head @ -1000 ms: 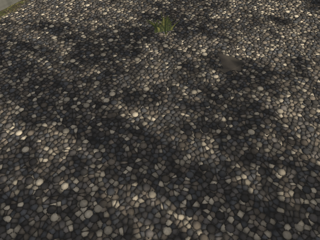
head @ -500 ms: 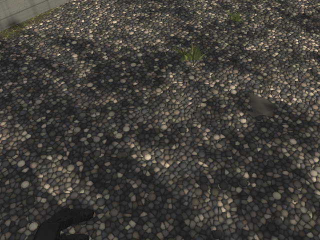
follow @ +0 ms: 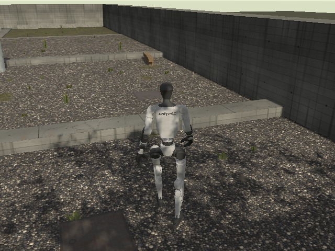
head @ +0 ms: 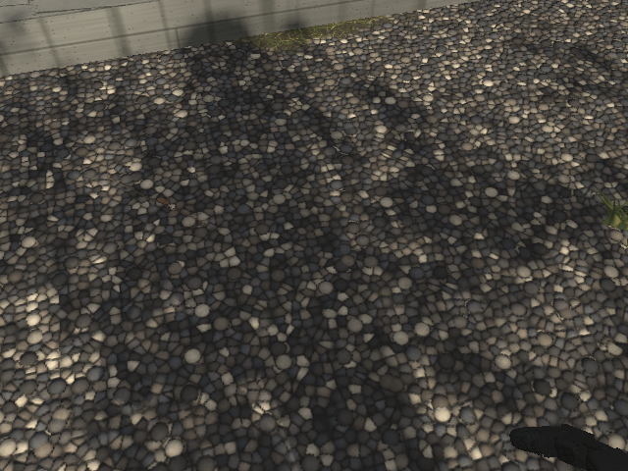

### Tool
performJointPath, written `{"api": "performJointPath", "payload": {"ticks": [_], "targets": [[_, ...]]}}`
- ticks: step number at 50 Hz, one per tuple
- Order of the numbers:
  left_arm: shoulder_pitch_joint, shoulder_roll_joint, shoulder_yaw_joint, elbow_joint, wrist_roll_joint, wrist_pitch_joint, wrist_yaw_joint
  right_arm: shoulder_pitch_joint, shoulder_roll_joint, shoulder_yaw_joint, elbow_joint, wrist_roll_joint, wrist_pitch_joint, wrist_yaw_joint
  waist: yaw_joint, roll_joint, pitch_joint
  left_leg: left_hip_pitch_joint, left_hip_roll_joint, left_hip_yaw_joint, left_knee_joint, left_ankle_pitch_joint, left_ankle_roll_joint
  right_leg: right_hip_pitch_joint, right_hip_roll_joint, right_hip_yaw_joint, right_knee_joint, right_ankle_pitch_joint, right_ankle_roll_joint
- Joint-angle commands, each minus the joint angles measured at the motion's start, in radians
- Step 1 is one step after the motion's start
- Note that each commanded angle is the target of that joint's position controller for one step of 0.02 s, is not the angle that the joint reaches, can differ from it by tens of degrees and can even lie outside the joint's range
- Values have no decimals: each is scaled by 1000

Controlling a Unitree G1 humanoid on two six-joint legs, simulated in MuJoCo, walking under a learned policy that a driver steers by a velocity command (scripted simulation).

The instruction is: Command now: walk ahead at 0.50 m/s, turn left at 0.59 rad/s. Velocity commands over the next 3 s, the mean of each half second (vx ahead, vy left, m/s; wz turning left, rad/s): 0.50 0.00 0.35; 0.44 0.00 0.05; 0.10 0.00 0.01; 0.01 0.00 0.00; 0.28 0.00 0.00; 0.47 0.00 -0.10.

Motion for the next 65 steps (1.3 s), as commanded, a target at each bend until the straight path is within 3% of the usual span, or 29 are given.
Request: {"api": "performJointPath", "payload": {"ticks": [1, 2, 3, 4, 6, 7, 9, 12, 17, 24, 27, 29, 30, 31, 32, 33, 35, 39, 43, 45, 49, 53, 54, 55, 56, 57, 58, 60, 65], "targets": [[12, 209, 44, -46, -2, 16, 10, 301, -139, -59, 38, -14, -20, -25, -180, -67, -193, 420, -104, 11, -109, -63, 85, -121, -219, 32, 482, 1011, -101], [38, 141, 27, -94, -11, 13, 0, 410, -240, -90, 54, -22, -20, -44, -199, 85, -318, 732, 145, -331, -141, -227, 165, -439, -165, 30, 812, 524, -59], [-10, 120, 27, -172, -10, 3, -17, 389, -314, -107, 26, 13, -10, -53, -162, 223, -387, 883, 362, -859, -299, -176, 287, -771, 41, 161, 1096, -138, -9], [-152, 175, 37, -198, 0, -5, -19, 411, -285, -103, 37, 25, 1, -64, -204, 63, -284, 837, 324, -746, -331, -56, 257, -889, -9, 298, 1100, -44, -17], [-134, 137, 23, -180, -12, -19, -20, 312, -188, -78, 52, 33, -11, -74, -103, -21, -101, 566, 248, -503, -350, 203, 182, -797, -87, 302, 918, 94, -27], [-111, 129, 23, -171, 5, -3, -20, 275, -160, -67, 50, 37, -21, -76, -62, -26, -77, 474, 201, -433, -362, 284, 156, -723, -102, 308, 862, 94, -21], [-62, 112, 20, -149, 27, 34, -28, 263, -129, -53, 50, 41, -46, -70, -30, -5, -94, 398, 156, -363, -390, 367, 142, -633, -101, 295, 813, 107, -10], [-126, 95, 19, -165, 22, 51, -42, 333, -146, -54, 90, 43, -63, -65, -42, 10, -57, 375, 126, -313, -444, 371, 117, -675, -99, 276, 713, 218, -1], [-305, 100, 19, -211, 13, 50, -46, 445, -147, -48, 138, 45, -68, -69, -105, 33, -12, 491, 121, -297, -461, 403, 52, -796, -86, 271, 521, 396, -3], [-498, 85, 2, -276, 6, 35, -53, 552, -142, -32, 200, 27, -70, -89, -158, 44, 36, 652, 160, -289, -419, 546, 50, -804, -19, 230, 307, 402, -54], [-426, 98, 5, -262, 1, 22, -46, 510, -166, -32, 211, 19, -73, -100, -98, 61, 14, 659, 173, -262, -330, 810, 32, -632, 39, 213, 225, 301, -107], [-199, 135, 24, -186, -1, 11, -24, 483, -183, -34, 218, 16, -74, -97, 2, 58, -108, 633, 144, -233, -76, 987, 9, -349, 98, 199, 161, 270, -149], [-28, 170, 38, -142, 15, 2, -10, 465, -175, -29, 208, 25, -78, -94, 80, 27, -206, 476, 113, -212, 146, 787, -2, -86, 4, 291, 134, 284, -190], [89, 293, 70, -131, 43, 0, -1, 554, -84, -10, 177, 62, -82, -84, 62, -175, -362, 154, -36, -143, 547, 275, -52, 228, -299, 731, 121, 203, -316], [51, 251, 65, -117, 11, 11, -17, 566, -135, -24, 193, 45, -81, -86, 30, -183, -372, -15, -132, -186, 718, -319, -46, 218, -386, 1019, -21, 232, -373], [-65, 200, 53, -129, -13, 16, -24, 484, -153, -31, 177, 23, -76, -85, -17, -88, -186, -79, -54, -222, 735, -239, -39, 51, -343, 878, -48, 150, -349], [-165, 106, 28, -132, -9, 7, -31, 401, -118, -23, 159, 19, -72, -71, -59, -26, -34, -50, 23, -193, 618, -147, -40, -178, -254, 659, -129, 202, -292], [-115, 103, 22, -73, -14, -24, -32, 408, -73, -12, 163, 3, -38, -48, -105, -70, -18, 8, 65, -143, 505, -80, -77, -286, -174, 480, -198, 404, -261], [-65, 107, 19, -33, -17, -29, -34, 241, -59, -2, 110, 8, -35, -47, -88, -56, 28, -69, 89, -86, 293, 59, -117, -265, -129, 359, -203, 692, -244], [-48, 106, 14, -16, -18, -29, -34, 189, -27, 11, 103, 16, -40, -50, -75, -72, 6, 18, 56, -48, 147, 133, -124, -269, -92, 279, -147, 925, -208], [1, 111, 8, 19, -16, -18, -22, 141, -36, 14, 111, 23, -46, -64, -42, -107, -43, 98, 8, -44, 10, 203, -110, -167, -107, 281, -64, 968, -178], [-38, 113, 7, 35, -19, -3, -3, 298, -77, -3, 184, 5, -72, -85, -120, -68, -75, 297, -14, -75, -210, 235, -58, -121, -108, 314, 165, 901, -138], [-6, 101, 3, 28, -23, -6, 0, 377, -129, -15, 210, -6, -88, -92, -130, 4, -147, 466, 92, -154, -196, 594, -39, -199, -63, 292, 301, 705, -108], [135, 9, -21, 30, -48, -3, 3, 453, -184, -28, 219, -13, -85, -94, -94, 169, -308, 727, 362, -382, -95, 1077, 102, -371, 21, 250, 556, 131, -79], [164, 34, -13, 72, -58, 23, 9, 449, -138, -21, 220, 37, -68, -88, -116, 178, -417, 725, 427, -502, -130, 1090, 219, -414, 98, 293, 709, -231, -67], [92, 80, 0, 63, -30, 41, 9, 380, -110, -13, 206, 55, -59, -85, -99, 98, -319, 604, 384, -449, -201, 877, 208, -449, 70, 337, 741, -240, -63], [14, 71, 2, 51, -6, 50, 5, 304, -83, -3, 199, 47, -52, -89, -84, 75, -207, 494, 338, -409, -263, 678, 173, -474, 52, 338, 731, -196, -58], [-25, 36, -4, 54, 6, 71, 0, 223, -50, 11, 201, 37, -44, -107, -33, 81, -100, 297, 253, -296, -351, 497, 99, -396, 10, 340, 613, -84, -38], [-18, 6, -17, 104, -2, 108, 16, 235, -67, 8, 240, 24, -41, -103, -30, 91, -122, 233, 193, -242, -387, 179, 61, -284, 25, 290, 393, 1, -25]]}}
